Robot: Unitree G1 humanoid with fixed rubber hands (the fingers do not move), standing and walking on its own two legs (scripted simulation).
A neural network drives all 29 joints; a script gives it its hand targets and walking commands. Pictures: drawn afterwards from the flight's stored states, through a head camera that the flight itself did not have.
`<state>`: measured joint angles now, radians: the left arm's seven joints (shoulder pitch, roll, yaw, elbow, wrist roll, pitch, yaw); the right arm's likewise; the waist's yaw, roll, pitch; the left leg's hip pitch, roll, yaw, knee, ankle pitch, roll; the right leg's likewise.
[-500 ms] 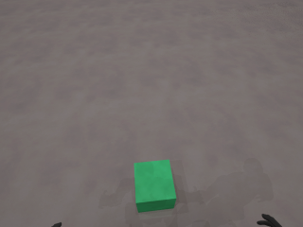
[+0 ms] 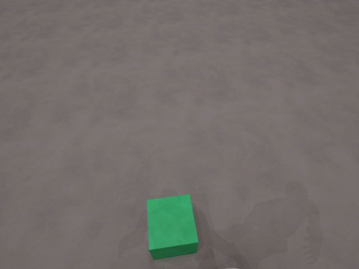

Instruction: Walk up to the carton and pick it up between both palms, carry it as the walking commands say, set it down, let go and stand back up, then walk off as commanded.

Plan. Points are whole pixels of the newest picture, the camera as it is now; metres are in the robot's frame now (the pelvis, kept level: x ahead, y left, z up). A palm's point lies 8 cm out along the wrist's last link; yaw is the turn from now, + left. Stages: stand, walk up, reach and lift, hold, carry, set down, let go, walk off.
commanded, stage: walk off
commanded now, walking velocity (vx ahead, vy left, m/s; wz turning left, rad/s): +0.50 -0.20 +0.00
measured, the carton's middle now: (171, 226) +0.44 +0.05 -0.68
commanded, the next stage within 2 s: none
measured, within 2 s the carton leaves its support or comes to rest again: neither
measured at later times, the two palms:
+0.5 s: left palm out of the picture +0.08 +0.11 -0.16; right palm (269, 155) +0.44 -0.30 -0.11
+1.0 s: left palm (163, 144) +0.55 +0.04 -0.14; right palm (310, 141) +0.51 -0.49 -0.15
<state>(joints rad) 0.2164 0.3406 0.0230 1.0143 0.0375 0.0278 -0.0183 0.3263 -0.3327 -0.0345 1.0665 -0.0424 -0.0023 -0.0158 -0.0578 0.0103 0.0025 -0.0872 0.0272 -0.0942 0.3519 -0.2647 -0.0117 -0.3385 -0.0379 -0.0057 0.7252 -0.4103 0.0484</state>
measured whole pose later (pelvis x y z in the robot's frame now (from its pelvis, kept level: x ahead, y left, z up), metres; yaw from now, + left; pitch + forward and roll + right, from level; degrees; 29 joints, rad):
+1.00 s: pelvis +0.49 -0.23 -0.02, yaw +7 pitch +1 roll +1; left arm 0.18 0.26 0.05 0.93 0.03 -0.06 -0.02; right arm 0.31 -0.25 -0.08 1.01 -0.02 -0.06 -0.01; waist -0.04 -0.02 0.07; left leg -0.24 0.12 -0.04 1.25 -0.46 -0.01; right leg -0.40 -0.08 -0.15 0.57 -0.19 -0.03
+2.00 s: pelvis +0.92 -0.36 -0.01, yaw +8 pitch -1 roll -2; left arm 0.27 0.23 0.05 1.01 0.03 -0.06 -0.01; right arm 0.21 -0.25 -0.07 0.97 -0.04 -0.04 0.00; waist 0.01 0.03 0.05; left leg -0.50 0.16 0.07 1.16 -0.35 0.02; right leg -0.24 0.01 -0.20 0.44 -0.19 -0.07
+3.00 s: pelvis +1.32 -0.44 -0.01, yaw +0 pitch +1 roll +0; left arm 0.22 0.24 0.05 0.95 0.03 -0.01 0.01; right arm 0.03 -0.24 -0.06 0.88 -0.02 0.03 -0.04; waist 0.04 0.02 0.11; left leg -0.57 0.06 0.05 1.03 -0.43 -0.07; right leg -0.35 0.02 -0.08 0.45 -0.11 -0.07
